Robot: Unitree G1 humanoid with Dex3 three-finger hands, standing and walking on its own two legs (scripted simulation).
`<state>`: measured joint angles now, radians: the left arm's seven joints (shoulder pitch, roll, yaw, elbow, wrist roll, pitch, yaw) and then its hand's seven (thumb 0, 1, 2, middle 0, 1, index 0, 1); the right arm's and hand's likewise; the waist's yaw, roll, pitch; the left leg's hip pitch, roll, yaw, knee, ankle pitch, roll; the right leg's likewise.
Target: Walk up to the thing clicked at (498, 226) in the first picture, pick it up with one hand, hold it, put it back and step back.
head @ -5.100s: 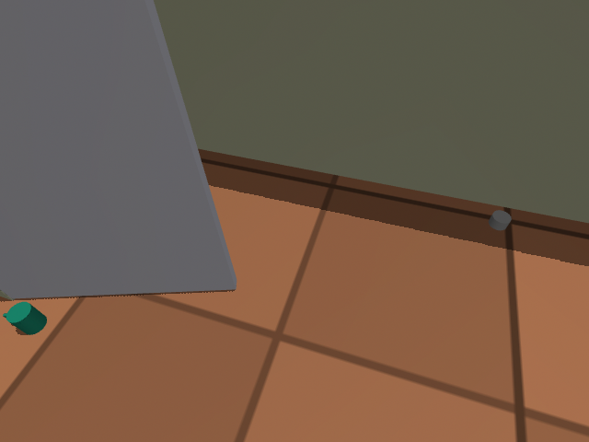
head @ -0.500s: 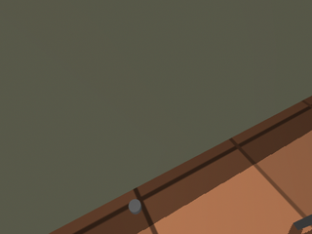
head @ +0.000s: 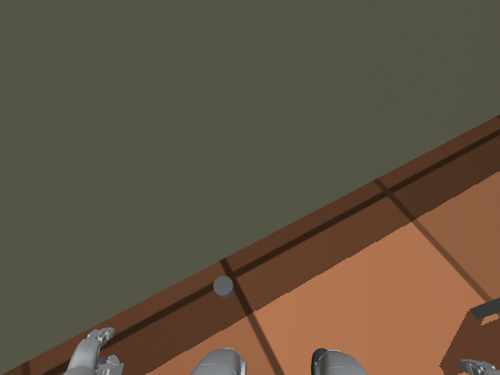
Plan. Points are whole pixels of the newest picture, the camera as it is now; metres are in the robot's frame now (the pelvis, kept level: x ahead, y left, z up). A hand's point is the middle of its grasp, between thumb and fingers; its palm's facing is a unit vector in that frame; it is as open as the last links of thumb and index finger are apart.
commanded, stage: walk up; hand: left
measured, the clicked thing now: (223, 287) +0.43 +0.18 -0.74
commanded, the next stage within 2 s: none
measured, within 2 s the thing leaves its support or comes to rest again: neither
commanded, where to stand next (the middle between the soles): +0.09 -0.04 m, yaw -2 degrees
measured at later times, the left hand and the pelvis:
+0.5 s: hand out of the picture +0.10 +0.27 -0.16, palm faces -0.13 -0.93 -0.33, open 7.4 cm; pelvis +0.02 -0.01 +0.00, yaw -5 degrees
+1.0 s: hand (111, 372) +0.13 +0.29 -0.16, palm faces +0.02 -0.89 -0.46, open 7.4 cm; pelvis -0.02 +0.01 -0.03, yaw +1 degrees
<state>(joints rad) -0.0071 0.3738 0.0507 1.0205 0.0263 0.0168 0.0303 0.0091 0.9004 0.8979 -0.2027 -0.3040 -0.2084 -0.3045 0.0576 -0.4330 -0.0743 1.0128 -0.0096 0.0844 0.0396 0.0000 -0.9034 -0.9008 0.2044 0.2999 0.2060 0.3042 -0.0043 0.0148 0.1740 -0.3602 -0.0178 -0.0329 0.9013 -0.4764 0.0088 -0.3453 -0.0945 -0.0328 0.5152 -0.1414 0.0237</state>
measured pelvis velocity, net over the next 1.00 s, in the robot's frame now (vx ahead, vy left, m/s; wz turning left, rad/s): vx -0.02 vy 0.01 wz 0.02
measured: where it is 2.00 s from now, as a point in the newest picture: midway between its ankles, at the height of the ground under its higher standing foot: outside the picture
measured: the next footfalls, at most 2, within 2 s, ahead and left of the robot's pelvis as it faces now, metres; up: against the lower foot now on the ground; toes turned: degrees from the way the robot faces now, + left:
left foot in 0.08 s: +0.01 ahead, +0.15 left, +0.00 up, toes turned +0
right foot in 0.54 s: +0.12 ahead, -0.16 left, +0.00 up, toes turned -4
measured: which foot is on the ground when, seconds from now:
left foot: up 0.00-0.06, down 0.08-0.54, up 0.56-0.94, down 0.96-1.00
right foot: down 0.00-0.08, up 0.10-0.52, down 0.54-0.98, up 1.00-1.00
